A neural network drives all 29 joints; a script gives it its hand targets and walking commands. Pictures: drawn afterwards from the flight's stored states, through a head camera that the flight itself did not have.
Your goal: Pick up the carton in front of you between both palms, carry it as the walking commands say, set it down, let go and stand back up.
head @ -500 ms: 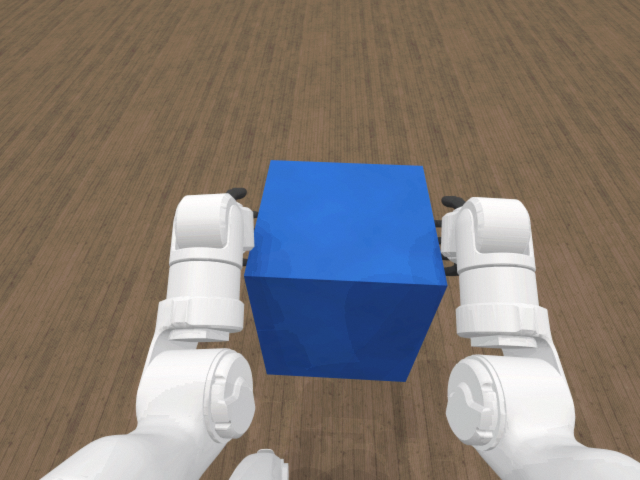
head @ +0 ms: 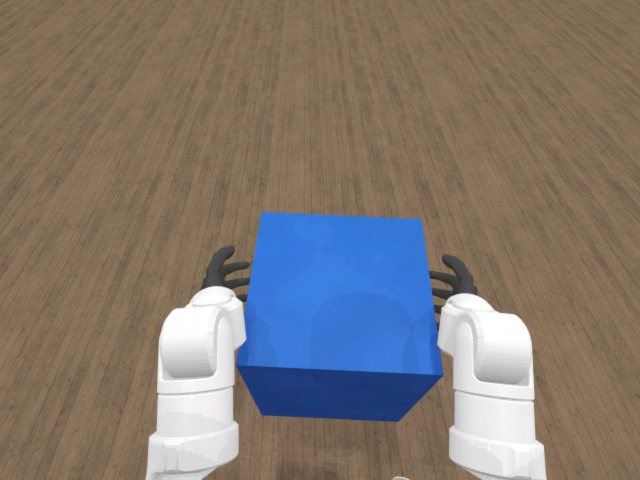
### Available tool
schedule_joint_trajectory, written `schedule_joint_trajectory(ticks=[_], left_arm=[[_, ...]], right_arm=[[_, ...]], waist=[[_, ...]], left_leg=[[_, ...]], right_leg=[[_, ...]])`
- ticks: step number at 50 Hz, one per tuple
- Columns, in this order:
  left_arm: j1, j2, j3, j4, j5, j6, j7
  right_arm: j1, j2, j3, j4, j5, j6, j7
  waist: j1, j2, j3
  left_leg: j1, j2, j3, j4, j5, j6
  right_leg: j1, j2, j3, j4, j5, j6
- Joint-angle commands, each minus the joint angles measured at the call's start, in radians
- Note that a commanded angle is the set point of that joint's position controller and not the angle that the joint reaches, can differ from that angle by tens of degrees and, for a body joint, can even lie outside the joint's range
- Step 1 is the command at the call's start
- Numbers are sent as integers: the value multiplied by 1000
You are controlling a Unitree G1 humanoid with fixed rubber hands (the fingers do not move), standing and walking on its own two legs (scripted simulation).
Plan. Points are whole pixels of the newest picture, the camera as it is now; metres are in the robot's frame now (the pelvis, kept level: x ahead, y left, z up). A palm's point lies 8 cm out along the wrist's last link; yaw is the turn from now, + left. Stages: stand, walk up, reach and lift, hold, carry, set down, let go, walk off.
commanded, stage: carry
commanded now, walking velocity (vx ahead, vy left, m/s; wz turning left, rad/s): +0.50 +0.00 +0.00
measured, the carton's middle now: (335, 325) +0.33 +0.00 -0.02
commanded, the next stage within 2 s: none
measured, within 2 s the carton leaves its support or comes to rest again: neither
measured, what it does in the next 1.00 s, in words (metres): walks ahead: right foot, then left foot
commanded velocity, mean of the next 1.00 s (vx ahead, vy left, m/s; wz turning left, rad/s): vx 0.50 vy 0.00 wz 0.00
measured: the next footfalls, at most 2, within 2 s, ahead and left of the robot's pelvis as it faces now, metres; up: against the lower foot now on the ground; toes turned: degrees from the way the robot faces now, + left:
right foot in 0.16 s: +0.30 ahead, -0.13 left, +0.00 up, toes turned -10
left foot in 0.62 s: +0.56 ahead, +0.11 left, +0.00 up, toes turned +13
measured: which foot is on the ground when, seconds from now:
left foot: down 0.00-0.20, up 0.22-0.60, down 0.62-1.00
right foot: up 0.00-0.14, down 0.16-0.66, up 0.68-1.00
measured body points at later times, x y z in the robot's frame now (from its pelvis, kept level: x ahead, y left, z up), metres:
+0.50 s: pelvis +0.30 -0.03 +0.00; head +0.31 -0.04 +0.45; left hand +0.60 +0.13 +0.07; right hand +0.61 -0.16 +0.06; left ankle +0.42 +0.12 -0.71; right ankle +0.26 -0.12 -0.75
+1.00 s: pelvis +0.63 +0.01 -0.01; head +0.64 +0.01 +0.44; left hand +0.94 +0.15 +0.08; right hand +0.94 -0.14 +0.08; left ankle +0.52 +0.10 -0.75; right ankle +0.78 -0.13 -0.72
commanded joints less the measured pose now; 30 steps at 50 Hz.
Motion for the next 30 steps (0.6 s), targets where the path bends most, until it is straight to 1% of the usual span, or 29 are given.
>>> schedule_joint_trajectory(ticks=[1,3,5,6,7,8,9,10,11,12,13,14,15,16,17,19,20,22,24,26,28,29,30], left_arm=[[-515,-1063,-696,6,-447,9,-431],[-497,-1056,-689,43,-438,12,-437],[-485,-1052,-679,88,-430,13,-445],[-485,-1050,-671,112,-427,12,-450],[-473,-1050,-661,142,-422,10,-454],[-461,-1048,-649,171,-418,7,-457],[-447,-1044,-637,197,-410,2,-461],[-443,-1029,-618,241,-392,-13,-460],[-438,-1046,-612,240,-395,-22,-459],[-452,-1058,-605,207,-402,-26,-459],[-470,-1079,-598,179,-410,-33,-460],[-497,-1103,-601,150,-420,-39,-462],[-531,-1120,-611,122,-433,-46,-464],[-556,-1133,-624,100,-446,-52,-465],[-563,-1137,-635,84,-455,-56,-466],[-546,-1123,-647,65,-465,-59,-466],[-531,-1114,-650,54,-467,-57,-465],[-501,-1097,-656,35,-464,-53,-461],[-482,-1075,-664,13,-459,-45,-454],[-452,-1054,-665,17,-446,-32,-446],[-425,-1035,-664,37,-431,-20,-441],[-422,-1026,-665,48,-427,-15,-440],[-426,-1021,-666,60,-425,-9,-439]], right_arm=[[-522,1028,644,-58,463,-22,425],[-508,1017,644,-28,456,-18,428],[-505,1010,646,8,452,-16,432],[-516,1008,649,25,453,-16,433],[-529,1006,652,40,454,-16,435],[-529,1005,654,58,452,-16,436],[-530,994,653,73,452,-17,438],[-590,1015,659,60,463,-8,441],[-608,1023,664,62,468,-9,445],[-620,1045,667,64,480,-18,447],[-624,1058,660,48,492,-29,447],[-626,1071,655,33,496,-39,446],[-629,1078,653,17,496,-47,443],[-637,1078,656,0,493,-55,438],[-635,1079,661,-11,488,-62,432],[-612,1094,670,-27,480,-70,421],[-594,1091,672,-38,475,-72,415],[-561,1077,678,-58,469,-72,406],[-546,1056,688,-86,469,-66,399],[-529,1032,693,-94,470,-50,398],[-515,1010,689,-79,471,-32,403],[-510,1002,684,-64,471,-25,407],[-499,996,677,-43,471,-19,412]], waist=[[-21,170,-272],[-23,172,-233],[-23,171,-196],[-19,164,-183],[-7,140,-186],[3,103,-220],[19,28,-273],[30,-259,-354],[23,-333,-349],[18,-251,-350],[19,-151,-354],[14,-64,-339],[9,-49,-334],[8,-69,-333],[9,-87,-329],[11,-116,-317],[11,-116,-311],[13,-110,-294],[15,-115,-280],[19,-130,-263],[23,-139,-246],[21,-133,-241],[9,-103,-251]], left_leg=[[212,210,-98,-89,298,97],[189,207,-74,-81,304,77],[179,203,-62,-53,285,58],[161,200,-51,-19,274,50],[123,180,-21,61,301,36],[49,143,26,204,343,15],[-93,114,43,407,232,-23],[-360,-1,28,720,28,-77],[-534,-42,-63,877,-263,-65],[-569,14,-134,968,-265,-35],[-568,56,-155,982,-229,-17],[-552,90,-171,934,-163,-13],[-508,109,-175,855,-109,-17],[-469,101,-149,792,-83,-21],[-448,92,-128,733,-72,-27],[-440,90,-100,609,-38,-42],[-440,88,-88,536,-12,-49],[-425,75,-58,396,47,-52],[-393,54,-27,295,113,-47],[-361,36,-1,228,168,-42],[-322,31,20,171,171,-35],[-276,22,43,136,158,-30],[-166,-6,88,82,141,-24]], right_leg=[[11,6,-53,-153,154,0],[52,12,-69,-214,223,-11],[99,14,-85,-262,250,-21],[146,21,-103,-287,242,-27],[241,45,-138,-313,207,-33],[400,70,-169,-311,125,-44],[583,-32,-31,-320,55,-57],[769,-280,433,-441,-92,-195],[821,-346,611,-523,23,-251],[795,-335,532,-496,118,-246],[744,-311,450,-476,158,-228],[674,-294,379,-496,132,-199],[609,-271,308,-528,75,-170],[568,-253,245,-550,36,-158],[548,-241,201,-571,12,-157],[542,-234,148,-606,0,-173],[557,-229,128,-613,19,-180],[591,-210,81,-604,100,-176],[613,-192,36,-581,194,-161],[633,-179,3,-554,263,-145],[655,-176,-13,-507,310,-127],[651,-171,-28,-463,318,-115],[613,-145,-70,-364,334,-95]])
